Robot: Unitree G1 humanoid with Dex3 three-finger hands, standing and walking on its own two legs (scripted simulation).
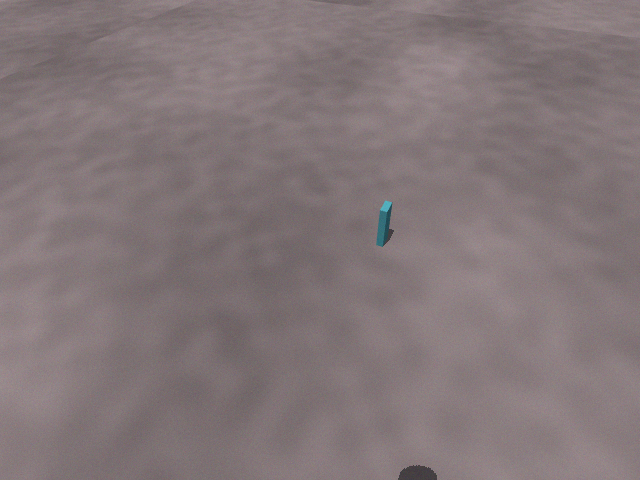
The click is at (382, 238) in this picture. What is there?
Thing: carton on end
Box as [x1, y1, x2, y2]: [376, 201, 391, 246]
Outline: 388,201 384,202 379,214 376,244 381,246 387,237 391,202
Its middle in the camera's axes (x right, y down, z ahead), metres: +0.27 -0.09 +1.68
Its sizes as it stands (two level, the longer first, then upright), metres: 0.067 0.031 0.207
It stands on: the floor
